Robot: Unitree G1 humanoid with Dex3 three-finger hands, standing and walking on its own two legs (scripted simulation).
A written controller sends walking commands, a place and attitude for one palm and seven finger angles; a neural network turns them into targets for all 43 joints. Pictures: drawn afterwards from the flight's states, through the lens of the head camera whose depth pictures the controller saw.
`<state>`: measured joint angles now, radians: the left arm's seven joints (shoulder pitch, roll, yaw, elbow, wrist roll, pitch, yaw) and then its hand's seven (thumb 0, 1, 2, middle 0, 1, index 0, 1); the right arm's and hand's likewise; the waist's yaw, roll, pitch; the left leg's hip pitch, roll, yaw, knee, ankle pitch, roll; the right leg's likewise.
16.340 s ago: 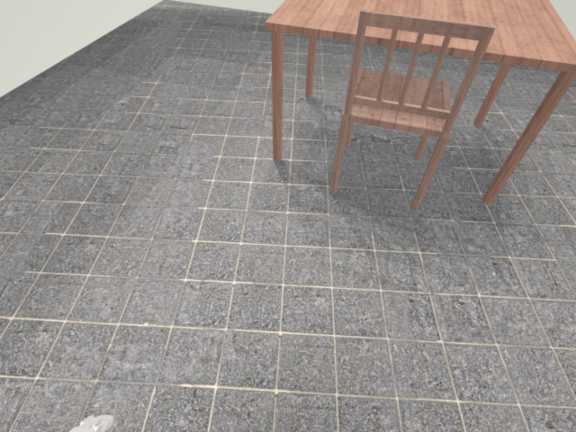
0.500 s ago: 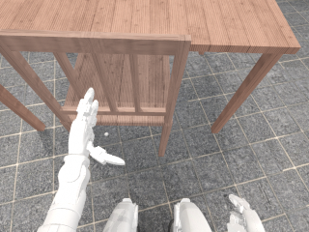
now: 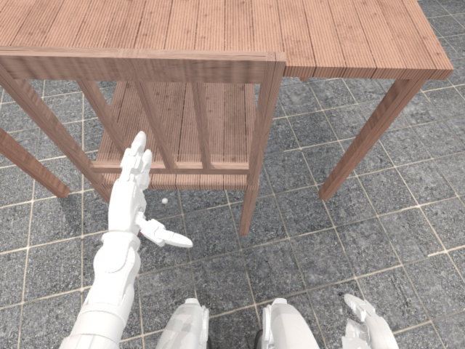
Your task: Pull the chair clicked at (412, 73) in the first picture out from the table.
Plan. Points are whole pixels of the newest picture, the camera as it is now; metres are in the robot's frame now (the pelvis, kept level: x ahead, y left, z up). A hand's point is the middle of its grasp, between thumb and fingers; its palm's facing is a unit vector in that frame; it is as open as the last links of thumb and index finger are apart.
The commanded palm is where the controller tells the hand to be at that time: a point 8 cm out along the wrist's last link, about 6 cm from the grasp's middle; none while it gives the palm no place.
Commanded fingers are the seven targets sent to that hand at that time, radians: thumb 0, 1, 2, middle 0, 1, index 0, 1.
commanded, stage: aim the fingers beside a spindle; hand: left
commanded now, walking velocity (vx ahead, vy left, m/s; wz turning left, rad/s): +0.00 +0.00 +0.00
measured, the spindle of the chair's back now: (158, 130) +0.50 +0.16 +0.01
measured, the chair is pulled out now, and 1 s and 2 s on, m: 0.00 0.00 0.00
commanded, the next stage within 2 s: push the fingers through the gap in 0.12 s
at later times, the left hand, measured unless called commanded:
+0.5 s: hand (169, 187) +0.38 +0.12 +0.02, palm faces +0.00 -1.00 -0.05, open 16.9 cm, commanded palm +0.36 +0.17 +0.02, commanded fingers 0.00 -0.50 0.30 -0.06 -0.08 -0.06 -0.08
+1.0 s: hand (163, 159) +0.43 +0.13 +0.02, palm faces +0.02 -1.00 -0.03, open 16.9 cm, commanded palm +0.40 +0.18 +0.02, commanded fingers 0.00 -0.50 0.30 -0.06 -0.08 -0.06 -0.08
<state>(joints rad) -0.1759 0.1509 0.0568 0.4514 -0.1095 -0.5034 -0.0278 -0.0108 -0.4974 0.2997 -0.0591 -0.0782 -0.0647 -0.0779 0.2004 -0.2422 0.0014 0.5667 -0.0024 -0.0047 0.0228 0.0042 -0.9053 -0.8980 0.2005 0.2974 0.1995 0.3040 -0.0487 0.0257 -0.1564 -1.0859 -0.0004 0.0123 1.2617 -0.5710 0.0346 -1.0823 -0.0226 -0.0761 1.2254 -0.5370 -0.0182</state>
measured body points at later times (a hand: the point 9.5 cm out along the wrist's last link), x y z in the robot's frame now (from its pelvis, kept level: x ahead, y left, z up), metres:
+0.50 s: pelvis -0.01 -0.01 +0.00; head +0.12 +0.00 +0.43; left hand +0.37 +0.17 +0.02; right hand +0.13 -0.25 -0.12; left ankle +0.01 +0.10 -0.63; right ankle +0.02 -0.11 -0.63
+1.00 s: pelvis -0.02 +0.00 -0.01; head +0.12 +0.01 +0.42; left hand +0.42 +0.19 +0.03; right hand +0.08 -0.26 -0.13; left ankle +0.01 +0.10 -0.63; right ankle +0.02 -0.11 -0.63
